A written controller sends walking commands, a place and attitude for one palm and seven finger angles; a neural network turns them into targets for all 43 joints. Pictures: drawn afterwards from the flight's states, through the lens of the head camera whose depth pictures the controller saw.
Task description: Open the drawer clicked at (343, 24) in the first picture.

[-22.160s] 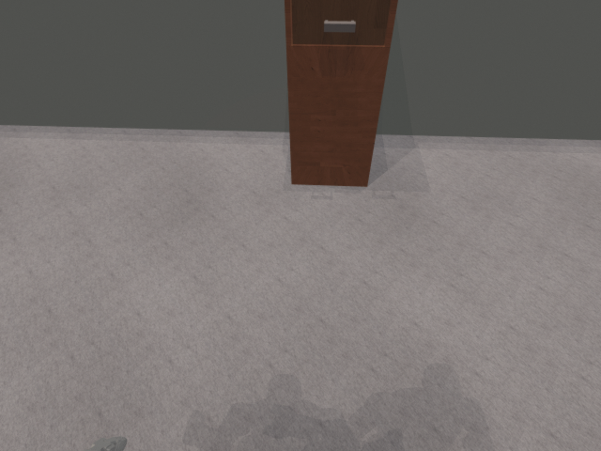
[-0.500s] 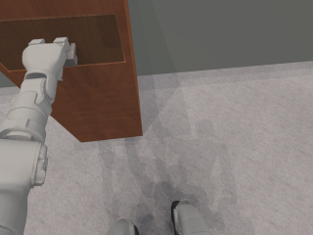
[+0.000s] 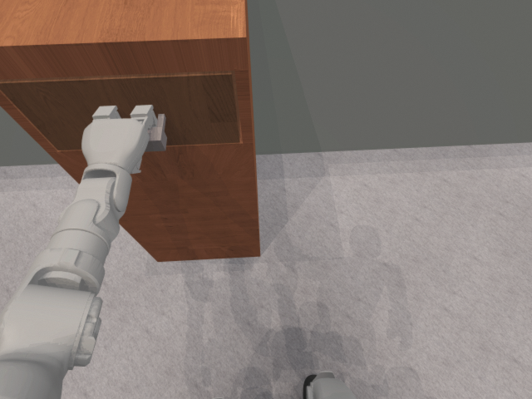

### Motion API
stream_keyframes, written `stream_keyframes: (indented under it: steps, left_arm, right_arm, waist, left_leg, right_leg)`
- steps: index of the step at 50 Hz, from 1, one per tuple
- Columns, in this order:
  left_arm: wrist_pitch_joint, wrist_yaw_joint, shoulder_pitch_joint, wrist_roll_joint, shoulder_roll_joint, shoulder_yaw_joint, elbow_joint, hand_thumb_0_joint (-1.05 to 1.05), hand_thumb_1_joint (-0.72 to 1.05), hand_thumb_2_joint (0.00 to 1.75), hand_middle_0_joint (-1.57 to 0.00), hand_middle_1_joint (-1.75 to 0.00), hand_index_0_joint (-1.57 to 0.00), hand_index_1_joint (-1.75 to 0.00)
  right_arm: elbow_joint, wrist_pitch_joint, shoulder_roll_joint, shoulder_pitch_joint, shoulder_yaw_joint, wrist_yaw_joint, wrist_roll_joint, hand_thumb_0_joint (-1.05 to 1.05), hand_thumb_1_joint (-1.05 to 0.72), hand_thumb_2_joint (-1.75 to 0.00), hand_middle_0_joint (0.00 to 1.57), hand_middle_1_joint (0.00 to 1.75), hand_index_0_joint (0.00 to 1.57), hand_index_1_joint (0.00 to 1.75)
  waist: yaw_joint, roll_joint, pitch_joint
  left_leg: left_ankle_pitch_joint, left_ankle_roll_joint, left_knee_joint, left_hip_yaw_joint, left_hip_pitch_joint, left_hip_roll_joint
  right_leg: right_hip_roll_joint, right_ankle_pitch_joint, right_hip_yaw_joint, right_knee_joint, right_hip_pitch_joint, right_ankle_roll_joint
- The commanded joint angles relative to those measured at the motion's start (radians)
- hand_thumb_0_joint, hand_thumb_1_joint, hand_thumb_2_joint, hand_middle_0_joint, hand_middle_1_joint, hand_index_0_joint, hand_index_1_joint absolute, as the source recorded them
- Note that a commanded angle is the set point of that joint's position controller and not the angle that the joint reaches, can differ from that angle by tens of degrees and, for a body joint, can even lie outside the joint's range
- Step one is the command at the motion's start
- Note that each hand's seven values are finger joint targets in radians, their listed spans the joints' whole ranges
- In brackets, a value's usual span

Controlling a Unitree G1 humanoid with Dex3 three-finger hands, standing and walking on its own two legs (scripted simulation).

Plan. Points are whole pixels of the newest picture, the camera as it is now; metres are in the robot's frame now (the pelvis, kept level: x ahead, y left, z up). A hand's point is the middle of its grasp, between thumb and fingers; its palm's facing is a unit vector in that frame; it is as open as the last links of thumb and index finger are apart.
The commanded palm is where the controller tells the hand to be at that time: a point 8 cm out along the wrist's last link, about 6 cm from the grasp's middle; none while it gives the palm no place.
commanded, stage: pull the drawer open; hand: left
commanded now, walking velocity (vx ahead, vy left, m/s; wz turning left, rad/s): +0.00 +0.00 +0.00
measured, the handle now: (131, 130) +0.53 +0.21 +0.04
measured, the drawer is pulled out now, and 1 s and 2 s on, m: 0.00 0.05 0.11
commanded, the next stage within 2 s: none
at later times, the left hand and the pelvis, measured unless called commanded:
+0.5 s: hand (132, 162) +0.48 +0.21 +0.02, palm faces -0.05 -0.04 -1.00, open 6.1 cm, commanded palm +0.42 +0.23 +0.07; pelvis -0.02 +0.00 +0.00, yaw -2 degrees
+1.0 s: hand (126, 187) +0.43 +0.21 +0.02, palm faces -0.01 -0.02 -1.00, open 6.0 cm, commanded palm +0.41 +0.23 +0.07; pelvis +0.00 +0.00 +0.01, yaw +1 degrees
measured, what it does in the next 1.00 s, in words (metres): stands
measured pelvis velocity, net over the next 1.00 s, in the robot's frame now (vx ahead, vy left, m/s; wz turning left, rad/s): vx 0.00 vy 0.00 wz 0.01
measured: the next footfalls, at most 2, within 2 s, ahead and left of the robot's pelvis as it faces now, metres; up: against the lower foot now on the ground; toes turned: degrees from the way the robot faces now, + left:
none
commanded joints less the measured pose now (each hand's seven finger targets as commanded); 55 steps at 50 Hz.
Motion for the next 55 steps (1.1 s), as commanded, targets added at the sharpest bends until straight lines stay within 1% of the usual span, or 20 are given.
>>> stream_keyframes:
  steps: [1, 5, 7, 11, 13, 14, 15, 17, 21, 27, 29, 32, 39, 40, 42, 43, 45, 47, 50, 55]
  left_arm:
    - [0.077, 0.028, -0.449, -0.012, 0.36, 0.113, -0.08, 0.0, 0.9, 0.9, -0.4, -1.35, -0.4, -1.35]
    - [0.084, 0.016, -0.457, -0.015, 0.33, 0.083, -0.027, 0.0, 0.9, 0.9, -0.4, -1.35, -0.4, -1.35]
    - [0.072, 0.012, -0.5, -0.016, 0.367, 0.11, -0.055, 0.0, 0.9, 0.9, -0.4, -1.35, -0.4, -1.35]
    - [0.065, 0.0, -0.478, -0.017, 0.339, 0.079, -0.016, 0.0, 0.9, 0.9, -0.4, -1.35, -0.4, -1.35]
    - [0.047, -0.004, -0.444, -0.016, 0.381, 0.117, -0.033, 0.0, 0.9, 0.9, -0.4, -1.35, -0.4, -1.35]
    - [0.046, -0.009, -0.402, -0.022, 0.363, 0.111, -0.03, 0.0, 0.9, 0.9, -0.4, -1.35, -0.4, -1.35]
    - [0.043, -0.013, -0.385, -0.021, 0.355, 0.102, -0.02, 0.0, 0.9, 0.9, -0.4, -1.35, -0.4, -1.35]
    - [0.022, -0.018, -0.358, -0.031, 0.383, 0.137, -0.06, 0.0, 0.9, 0.9, -0.4, -1.35, -0.4, -1.35]
    - [0.008, -0.018, -0.256, -0.036, 0.381, 0.152, -0.096, 0.0, 0.9, 0.9, -0.4, -1.35, -0.4, -1.35]
    - [0.017, 0.0, -0.103, -0.042, 0.361, 0.181, -0.188, 0.0, 0.9, 0.9, -0.4, -1.35, -0.4, -1.35]
    - [0.033, 0.004, -0.005, -0.054, 0.323, 0.172, -0.261, 0.0, 0.9, 0.9, -0.4, -1.35, -0.4, -1.35]
    - [0.065, 0.011, 0.079, -0.065, 0.318, 0.187, -0.337, 0.0, 0.9, 0.9, -0.4, -1.35, -0.4, -1.35]
    - [0.132, 0.014, 0.213, -0.073, 0.23, 0.14, -0.513, 0.0, 0.9, 0.9, -0.4, -1.35, -0.4, -1.35]
    - [0.142, 0.015, 0.271, -0.072, 0.215, 0.137, -0.5, 0.0, 0.9, 0.9, -0.4, -1.35, -0.4, -1.35]
    - [0.137, 0.027, -0.071, -0.047, 0.252, 0.112, -0.478, 0.0, 0.9, 0.9, -0.4, -1.35, -0.4, -1.35]
    - [0.132, 0.037, -0.192, -0.023, 0.274, 0.103, -0.403, 0.0, 0.9, 0.9, -0.4, -1.35, -0.4, -1.35]
    - [0.138, 0.039, -0.148, -0.005, 0.251, 0.096, -0.283, 0.0, 0.9, 0.9, -0.4, -1.35, -0.4, -1.35]
    - [0.123, 0.038, -0.248, -0.005, 0.264, 0.094, -0.299, 0.0, 0.9, 0.9, -0.4, -1.35, -0.4, -1.35]
    - [0.109, 0.033, -0.262, -0.007, 0.231, 0.069, -0.219, 0.0, 0.9, 0.9, -0.4, -1.35, -0.4, -1.35]
    - [0.069, 0.029, -0.313, -0.011, 0.254, 0.078, -0.181, 0.0, 0.9, 0.9, -0.4, -1.35, -0.4, -1.35]
  right_arm:
    - [-0.019, 0.001, -0.164, 0.175, -0.055, -0.013, -0.004, 0.0, -0.9, -0.9, 0.2, 0.3, 0.2, 0.3]
    - [-0.025, 0.008, -0.157, 0.163, -0.05, -0.017, -0.003, 0.0, -0.9, -0.9, 0.2, 0.3, 0.2, 0.3]
    - [-0.034, 0.01, -0.159, 0.165, -0.05, -0.017, -0.002, 0.0, -0.9, -0.9, 0.2, 0.3, 0.2, 0.3]
    - [-0.049, 0.005, -0.158, 0.16, -0.043, -0.018, 0.003, 0.0, -0.9, -0.9, 0.2, 0.3, 0.2, 0.3]
    - [-0.05, 0.003, -0.161, 0.158, -0.044, -0.019, -0.002, 0.0, -0.9, -0.9, 0.2, 0.3, 0.2, 0.3]
    - [-0.06, 0.003, -0.157, 0.157, -0.045, -0.017, 0.0, 0.0, -0.9, -0.9, 0.2, 0.3, 0.2, 0.3]
    - [-0.061, 0.001, -0.156, 0.149, -0.042, -0.02, 0.003, 0.0, -0.9, -0.9, 0.2, 0.3, 0.2, 0.3]
    - [-0.07, -0.002, -0.158, 0.15, -0.046, -0.015, 0.004, 0.0, -0.9, -0.9, 0.2, 0.3, 0.2, 0.3]
    - [-0.078, -0.008, -0.161, 0.145, -0.051, -0.012, 0.007, 0.0, -0.9, -0.9, 0.2, 0.3, 0.2, 0.3]
    - [-0.08, -0.01, -0.158, 0.137, -0.067, 0.001, 0.01, 0.0, -0.9, -0.9, 0.2, 0.3, 0.2, 0.3]
    - [-0.095, -0.013, -0.155, 0.126, -0.07, 0.007, 0.018, 0.0, -0.9, -0.9, 0.2, 0.3, 0.2, 0.3]
    - [-0.101, -0.014, -0.155, 0.103, -0.074, 0.011, 0.021, 0.0, -0.9, -0.9, 0.2, 0.3, 0.2, 0.3]
    - [-0.13, -0.021, -0.147, 0.048, -0.069, 0.014, 0.03, 0.0, -0.9, -0.9, 0.2, 0.3, 0.2, 0.3]
    - [-0.126, -0.024, -0.142, 0.032, -0.068, 0.01, 0.028, 0.0, -0.9, -0.9, 0.2, 0.3, 0.2, 0.3]
    - [-0.089, -0.02, -0.156, 0.047, -0.064, -0.005, 0.025, 0.0, -0.9, -0.9, 0.2, 0.3, 0.2, 0.3]
    - [-0.06, -0.022, -0.157, 0.051, -0.057, -0.015, 0.018, 0.0, -0.9, -0.9, 0.2, 0.3, 0.2, 0.3]
    - [-0.047, -0.023, -0.144, 0.059, -0.056, -0.017, 0.011, 0.0, -0.9, -0.9, 0.2, 0.3, 0.2, 0.3]
    - [-0.044, -0.018, -0.141, 0.07, -0.058, -0.017, 0.006, 0.0, -0.9, -0.9, 0.2, 0.3, 0.2, 0.3]
    - [-0.047, -0.015, -0.13, 0.062, -0.052, -0.022, 0.006, 0.0, -0.9, -0.9, 0.2, 0.3, 0.2, 0.3]
    - [-0.061, -0.014, -0.126, 0.058, -0.048, -0.028, 0.005, 0.0, -0.9, -0.9, 0.2, 0.3, 0.2, 0.3]
  waist:
    - [-0.025, -0.009, -0.455]
    - [-0.033, -0.027, -0.441]
    - [-0.034, -0.038, -0.478]
    - [-0.034, -0.029, -0.439]
    - [-0.012, -0.021, -0.479]
    - [-0.003, -0.025, -0.491]
    - [-0.008, -0.055, -0.45]
    - [0.018, -0.043, -0.489]
    - [0.042, -0.048, -0.476]
    - [0.076, -0.06, -0.494]
    - [0.093, -0.039, -0.49]
    - [0.094, -0.07, -0.479]
    - [0.093, -0.014, -0.423]
    - [0.102, -0.044, -0.395]
    - [0.024, -0.023, -0.356]
    - [0.006, -0.015, -0.305]
    - [0.035, -0.009, -0.336]
    - [0.026, 0.027, -0.407]
    - [0.023, -0.03, -0.378]
    - [0.019, -0.057, -0.402]
  left_leg:
    - [0.668, 0.008, -0.022, -0.007, 0.111, -0.05]
    - [0.622, 0.009, -0.02, -0.008, 0.088, -0.054]
    - [0.622, 0.012, -0.017, -0.013, 0.09, -0.055]
    - [0.514, 0.011, -0.031, -0.009, 0.057, -0.059]
    - [0.522, 0.015, -0.027, -0.006, 0.053, -0.058]
    - [0.509, 0.014, -0.03, -0.003, 0.049, -0.06]
    - [0.476, 0.015, -0.036, -0.001, 0.029, -0.057]
    - [0.477, 0.016, -0.04, -0.002, 0.027, -0.058]
    - [0.455, 0.016, -0.055, 0.006, 0.016, -0.052]
    - [0.566, 0.02, -0.068, 0.008, 0.028, -0.042]
    - [0.613, 0.015, -0.084, 0.005, 0.064, -0.036]
    - [0.668, 0.019, -0.088, 0.003, 0.08, -0.031]
    - [0.782, 0.0, -0.108, -0.012, 0.21, -0.02]
    - [0.795, 0.004, -0.107, -0.009, 0.207, -0.019]
    - [0.737, -0.004, -0.095, -0.019, 0.237, -0.02]
    - [0.689, -0.003, -0.092, -0.017, 0.222, -0.025]
    - [0.704, -0.009, -0.084, -0.012, 0.229, -0.034]
    - [0.746, -0.013, -0.069, -0.017, 0.257, -0.038]
    - [0.682, -0.007, -0.068, -0.015, 0.207, -0.046]
    - [0.572, 0.002, -0.067, -0.009, 0.154, -0.058]
  right_leg:
    - [0.056, 0.525, -0.016, 0.019, 0.402, -0.047]
    - [0.055, 0.499, -0.018, 0.017, 0.396, -0.046]
    - [0.056, 0.504, -0.011, 0.022, 0.412, -0.047]
    - [0.056, 0.43, -0.013, 0.012, 0.392, -0.046]
    - [0.052, 0.444, -0.004, 0.021, 0.422, -0.047]
    - [0.054, 0.442, -0.003, 0.02, 0.434, -0.048]
    - [0.053, 0.423, -0.006, 0.012, 0.428, -0.046]
    - [0.053, 0.425, 0.002, 0.018, 0.457, -0.051]
    - [0.054, 0.416, 0.004, 0.011, 0.472, -0.052]
    - [0.052, 0.498, 0.013, 0.011, 0.519, -0.061]
    - [0.055, 0.503, 0.005, 0.003, 0.526, -0.061]
    - [0.053, 0.551, 0.011, -0.008, 0.554, -0.063]
    - [0.059, 0.564, -0.018, -0.033, 0.534, -0.056]
    - [0.058, 0.565, -0.021, -0.036, 0.538, -0.056]
    - [0.065, 0.507, -0.027, -0.042, 0.448, -0.052]
    - [0.064, 0.456, -0.034, -0.042, 0.398, -0.052]
    - [0.061, 0.444, -0.038, -0.026, 0.398, -0.057]
    - [0.057, 0.485, -0.03, -0.017, 0.413, -0.058]
    - [0.054, 0.48, -0.031, -0.017, 0.422, -0.054]
    - [0.049, 0.462, -0.019, -0.015, 0.448, -0.052]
